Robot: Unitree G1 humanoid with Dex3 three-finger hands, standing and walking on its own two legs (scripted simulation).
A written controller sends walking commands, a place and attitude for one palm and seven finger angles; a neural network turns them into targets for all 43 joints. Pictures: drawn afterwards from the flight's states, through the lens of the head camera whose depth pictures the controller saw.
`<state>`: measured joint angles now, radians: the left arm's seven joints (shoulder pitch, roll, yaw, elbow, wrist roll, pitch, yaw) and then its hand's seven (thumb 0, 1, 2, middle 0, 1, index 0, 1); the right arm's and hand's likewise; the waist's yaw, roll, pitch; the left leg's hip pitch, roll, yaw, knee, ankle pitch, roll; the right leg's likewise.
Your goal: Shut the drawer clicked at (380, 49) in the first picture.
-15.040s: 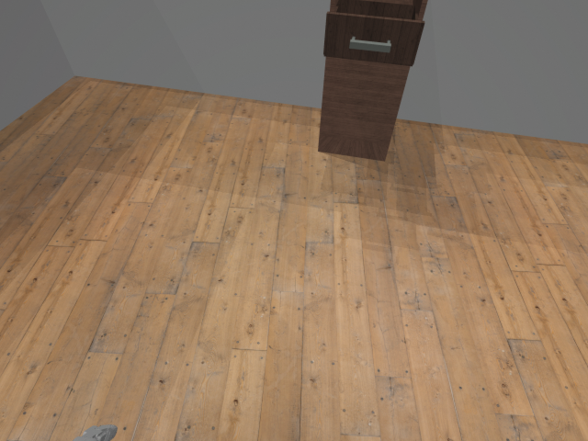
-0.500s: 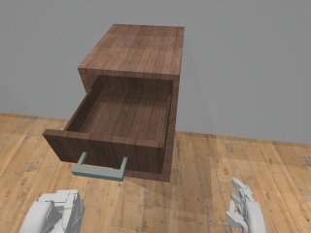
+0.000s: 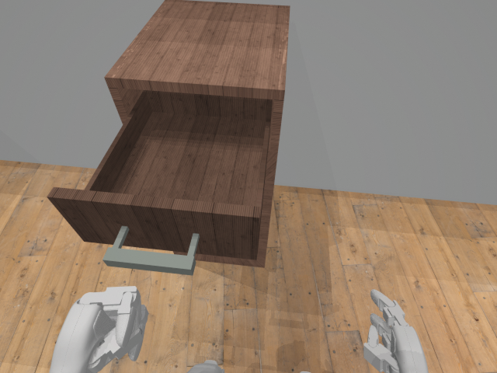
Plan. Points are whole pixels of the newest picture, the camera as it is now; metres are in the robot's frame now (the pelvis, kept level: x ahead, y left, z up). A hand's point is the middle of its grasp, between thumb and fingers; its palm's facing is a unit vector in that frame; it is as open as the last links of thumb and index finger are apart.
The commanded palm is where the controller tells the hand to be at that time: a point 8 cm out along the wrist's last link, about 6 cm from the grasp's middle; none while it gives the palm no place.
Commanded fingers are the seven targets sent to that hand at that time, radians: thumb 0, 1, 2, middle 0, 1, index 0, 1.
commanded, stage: bring the fist close to the handle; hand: left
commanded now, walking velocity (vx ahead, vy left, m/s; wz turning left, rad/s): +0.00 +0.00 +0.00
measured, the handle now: (154, 248) +0.30 +0.18 +0.03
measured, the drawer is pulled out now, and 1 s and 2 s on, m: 0.29 0.29 0.22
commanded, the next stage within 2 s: push the drawer shut in 0.80 s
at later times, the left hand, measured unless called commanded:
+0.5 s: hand (163, 311) +0.21 +0.14 +0.03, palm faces -0.07 -1.00 -0.04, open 3.3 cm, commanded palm +0.18 +0.20 +0.03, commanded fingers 0.00 0.90 0.90 -1.40 -1.60 -1.40 -1.60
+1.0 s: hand (164, 310) +0.21 +0.14 +0.03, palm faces -0.05 -1.00 -0.06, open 3.3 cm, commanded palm +0.19 +0.20 +0.03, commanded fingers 0.00 0.90 0.90 -1.40 -1.60 -1.40 -1.60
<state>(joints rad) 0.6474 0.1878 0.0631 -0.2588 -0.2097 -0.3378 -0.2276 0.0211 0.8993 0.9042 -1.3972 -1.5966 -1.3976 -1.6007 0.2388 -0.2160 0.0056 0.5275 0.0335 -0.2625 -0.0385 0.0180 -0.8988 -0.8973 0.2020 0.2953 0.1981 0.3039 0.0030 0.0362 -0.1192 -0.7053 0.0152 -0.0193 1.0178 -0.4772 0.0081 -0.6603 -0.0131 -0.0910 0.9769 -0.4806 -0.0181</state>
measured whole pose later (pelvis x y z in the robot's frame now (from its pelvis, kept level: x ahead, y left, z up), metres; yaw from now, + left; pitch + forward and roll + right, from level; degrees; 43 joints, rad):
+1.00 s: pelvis +0.01 -0.01 -0.03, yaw +0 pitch +16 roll -2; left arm 0.53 0.20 0.03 -0.18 -0.17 -0.37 -0.15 0.02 0.90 0.90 -1.40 -1.60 -1.40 -1.60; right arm 0.23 -0.23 0.01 0.46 0.02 -0.13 -0.04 0.02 -0.90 -0.90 0.20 0.30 0.20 0.30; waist -0.02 0.03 -0.17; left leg -0.90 0.02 -0.03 1.17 -0.54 0.00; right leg -0.85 -0.01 -0.10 1.13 -0.55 -0.03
